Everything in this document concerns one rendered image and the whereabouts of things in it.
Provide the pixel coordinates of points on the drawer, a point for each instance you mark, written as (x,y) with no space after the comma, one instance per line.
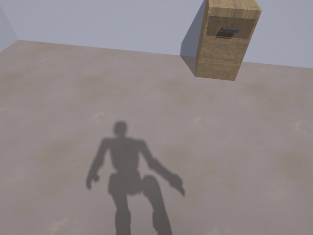
(216,23)

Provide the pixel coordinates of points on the cabinet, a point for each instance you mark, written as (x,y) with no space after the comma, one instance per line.
(221,57)

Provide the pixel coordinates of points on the handle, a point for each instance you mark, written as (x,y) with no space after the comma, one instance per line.
(231,30)

